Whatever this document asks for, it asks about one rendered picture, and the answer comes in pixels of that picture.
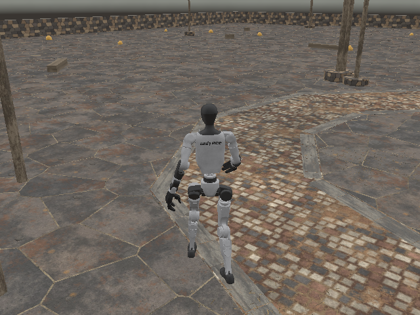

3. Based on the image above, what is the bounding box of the robot left hand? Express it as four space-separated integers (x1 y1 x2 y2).
165 191 181 211

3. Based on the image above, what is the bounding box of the robot right hand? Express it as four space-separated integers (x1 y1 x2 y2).
222 161 237 173

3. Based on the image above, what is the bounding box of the robot right upper arm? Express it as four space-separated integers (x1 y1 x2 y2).
223 131 241 164

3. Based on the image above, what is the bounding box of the left robot forearm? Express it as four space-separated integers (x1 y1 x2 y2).
168 160 184 194

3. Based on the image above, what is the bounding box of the right robot foot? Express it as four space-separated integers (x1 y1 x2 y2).
220 267 234 284

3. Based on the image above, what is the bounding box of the humanoid robot head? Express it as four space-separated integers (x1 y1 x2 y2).
199 104 221 135

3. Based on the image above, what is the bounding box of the robot left upper arm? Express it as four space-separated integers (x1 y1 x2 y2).
179 133 196 170

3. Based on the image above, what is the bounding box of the right robot forearm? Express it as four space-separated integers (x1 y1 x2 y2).
230 155 241 168

